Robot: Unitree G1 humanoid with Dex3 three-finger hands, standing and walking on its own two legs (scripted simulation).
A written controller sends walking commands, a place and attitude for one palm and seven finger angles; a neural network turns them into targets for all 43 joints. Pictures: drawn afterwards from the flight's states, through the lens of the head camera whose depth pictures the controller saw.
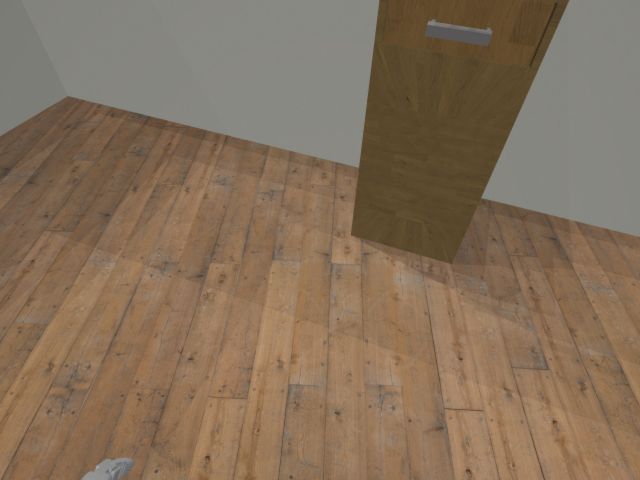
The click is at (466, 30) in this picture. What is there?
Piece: drawer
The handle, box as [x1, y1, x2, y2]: [425, 19, 491, 45]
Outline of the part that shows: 426,27 425,35 483,45 487,45 491,34 490,28 488,27 485,30 438,23 435,21 435,19 429,21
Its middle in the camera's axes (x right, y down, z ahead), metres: +0.35 -0.52 +0.97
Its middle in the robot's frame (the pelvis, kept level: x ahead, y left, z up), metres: +1.11 -0.29 +0.12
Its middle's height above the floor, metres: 0.89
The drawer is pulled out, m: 0.00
